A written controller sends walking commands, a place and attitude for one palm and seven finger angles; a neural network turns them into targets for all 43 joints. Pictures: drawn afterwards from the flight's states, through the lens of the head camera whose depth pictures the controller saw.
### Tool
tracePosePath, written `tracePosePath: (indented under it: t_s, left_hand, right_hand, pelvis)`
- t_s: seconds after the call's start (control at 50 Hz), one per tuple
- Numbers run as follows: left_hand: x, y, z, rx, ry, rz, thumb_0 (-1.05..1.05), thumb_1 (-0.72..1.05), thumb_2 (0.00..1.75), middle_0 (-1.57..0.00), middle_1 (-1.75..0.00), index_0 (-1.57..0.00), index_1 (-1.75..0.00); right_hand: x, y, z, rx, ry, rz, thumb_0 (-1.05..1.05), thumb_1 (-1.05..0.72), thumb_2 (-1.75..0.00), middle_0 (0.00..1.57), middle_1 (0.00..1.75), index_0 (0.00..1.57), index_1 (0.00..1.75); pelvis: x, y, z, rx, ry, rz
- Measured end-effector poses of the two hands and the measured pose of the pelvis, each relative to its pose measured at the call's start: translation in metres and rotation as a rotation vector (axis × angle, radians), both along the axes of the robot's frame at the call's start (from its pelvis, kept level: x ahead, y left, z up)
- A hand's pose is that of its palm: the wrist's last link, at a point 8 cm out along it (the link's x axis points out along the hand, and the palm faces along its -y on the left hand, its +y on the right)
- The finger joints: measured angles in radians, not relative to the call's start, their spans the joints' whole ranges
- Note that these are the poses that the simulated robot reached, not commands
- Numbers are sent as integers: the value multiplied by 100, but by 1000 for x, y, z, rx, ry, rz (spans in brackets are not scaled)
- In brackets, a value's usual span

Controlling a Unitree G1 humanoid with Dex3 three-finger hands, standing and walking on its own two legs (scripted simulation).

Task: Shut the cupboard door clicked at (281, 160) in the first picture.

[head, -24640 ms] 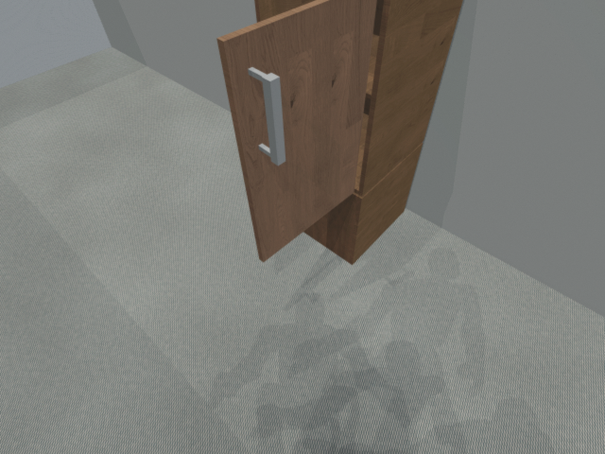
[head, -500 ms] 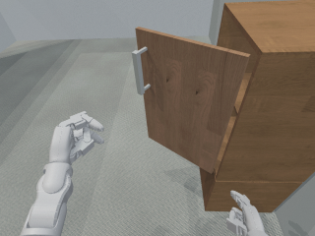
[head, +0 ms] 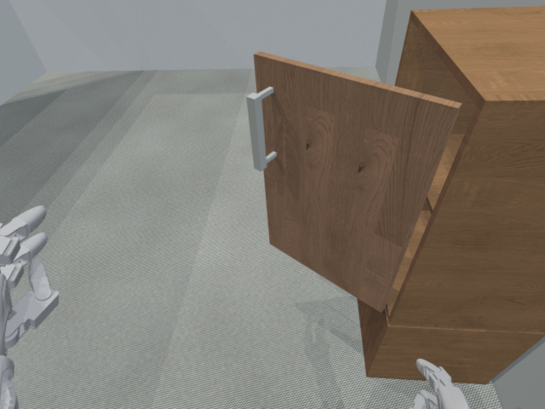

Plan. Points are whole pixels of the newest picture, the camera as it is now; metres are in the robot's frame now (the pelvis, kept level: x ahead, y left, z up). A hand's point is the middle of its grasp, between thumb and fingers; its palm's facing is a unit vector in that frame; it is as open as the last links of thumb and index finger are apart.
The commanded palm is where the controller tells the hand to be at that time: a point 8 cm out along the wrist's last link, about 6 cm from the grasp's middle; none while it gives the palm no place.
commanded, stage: draw the hand back to the body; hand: left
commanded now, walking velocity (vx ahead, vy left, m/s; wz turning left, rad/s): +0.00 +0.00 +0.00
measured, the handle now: (264, 130) +0.63 +0.10 +0.10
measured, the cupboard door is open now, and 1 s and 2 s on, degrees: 55 55 55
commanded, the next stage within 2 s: step back with the hand held close in 0.28 s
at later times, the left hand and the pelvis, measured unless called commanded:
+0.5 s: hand (64, 287) +0.19 +0.26 +0.16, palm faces +0.46 -0.78 -0.43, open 7.4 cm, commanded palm +0.14 +0.30 +0.17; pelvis +0.00 +0.00 +0.00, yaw +0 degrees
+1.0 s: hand (31, 327) +0.15 +0.28 +0.15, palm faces +0.42 -0.77 -0.48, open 7.4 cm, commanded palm +0.09 +0.31 +0.17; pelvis -0.06 +0.02 -0.02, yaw -2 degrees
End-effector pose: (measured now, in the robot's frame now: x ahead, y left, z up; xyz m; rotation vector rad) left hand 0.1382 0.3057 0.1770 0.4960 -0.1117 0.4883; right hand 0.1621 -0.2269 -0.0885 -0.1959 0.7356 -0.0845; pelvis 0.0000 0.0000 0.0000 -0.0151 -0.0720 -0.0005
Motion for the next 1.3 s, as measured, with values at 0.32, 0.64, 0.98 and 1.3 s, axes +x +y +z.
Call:
tracePosePath:
  t_s: [0.32, 0.64, 0.98, 1.3]
  left_hand:
    - [10, -10, -1, -26, -33, -45, 2, 89, 90, -22, -30, -21, -30]
    - [17, -8, -5, 59, 9, -109, 2, 89, 90, -21, -30, -21, -30]
    - [-28, 8, -3, 129, -97, -143, 1, 89, 90, -22, -30, -21, -30]
    - [-60, 6, -5, 148, -229, -137, 1, 89, 90, -22, -30, -21, -30]
  right_hand:
    - [8, 11, 9, 18, -56, 18, 1, -90, -90, 20, 30, 20, 30]
    - [-18, -16, -1, -30, 40, -95, 1, -90, -90, 20, 30, 21, 30]
    - [-73, -5, 4, -65, -2, -131, 1, -90, -90, 20, 30, 20, 30]
    - [-125, -7, -15, -83, 38, -108, 1, -90, -90, 21, 30, 21, 30]
  pelvis:
    - [-3, -3, 0, 1, -3, -5]
    - [-13, 5, -5, -2, 86, -20]
    - [-61, 17, -20, 10, 75, -39]
    - [-94, 15, -33, -1, 60, -25]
